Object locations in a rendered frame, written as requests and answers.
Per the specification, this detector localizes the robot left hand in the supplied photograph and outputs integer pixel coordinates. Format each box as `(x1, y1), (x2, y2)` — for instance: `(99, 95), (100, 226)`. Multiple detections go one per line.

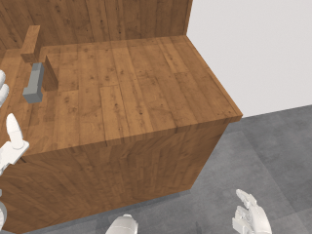
(0, 69), (29, 175)

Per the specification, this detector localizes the robot right hand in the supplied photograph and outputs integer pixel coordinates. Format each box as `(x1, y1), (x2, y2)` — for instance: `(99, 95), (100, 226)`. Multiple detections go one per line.
(232, 189), (272, 234)

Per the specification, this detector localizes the tap lever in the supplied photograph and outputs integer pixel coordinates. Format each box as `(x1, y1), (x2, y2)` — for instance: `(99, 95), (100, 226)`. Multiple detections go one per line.
(22, 62), (45, 103)

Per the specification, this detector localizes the robot left thigh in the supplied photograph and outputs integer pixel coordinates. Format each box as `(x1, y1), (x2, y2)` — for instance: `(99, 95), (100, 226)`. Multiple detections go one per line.
(105, 215), (138, 234)

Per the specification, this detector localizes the counter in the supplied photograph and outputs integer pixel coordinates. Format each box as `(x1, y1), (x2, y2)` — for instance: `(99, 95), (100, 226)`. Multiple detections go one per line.
(0, 0), (243, 234)

